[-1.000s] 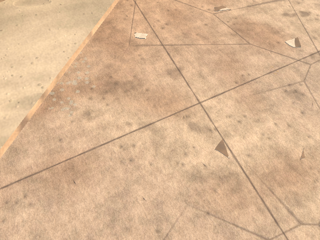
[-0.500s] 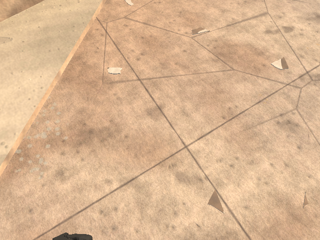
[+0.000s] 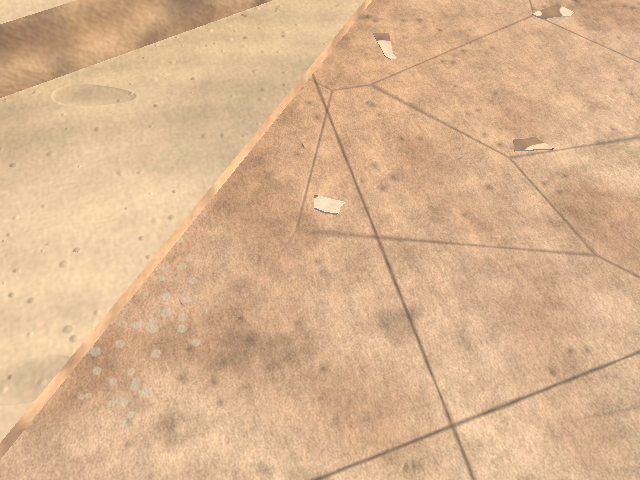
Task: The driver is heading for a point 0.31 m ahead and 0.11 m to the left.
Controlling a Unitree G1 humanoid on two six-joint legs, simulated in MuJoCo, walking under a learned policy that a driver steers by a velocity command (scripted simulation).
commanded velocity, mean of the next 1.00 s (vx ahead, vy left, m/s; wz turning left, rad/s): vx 0.19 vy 0.00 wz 0.18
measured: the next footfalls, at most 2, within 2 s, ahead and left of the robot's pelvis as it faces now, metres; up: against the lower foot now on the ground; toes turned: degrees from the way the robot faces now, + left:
left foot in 0.04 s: +0.18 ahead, +0.08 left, +0.00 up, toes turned +6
right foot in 0.54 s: +0.40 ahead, -0.04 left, +0.00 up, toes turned +9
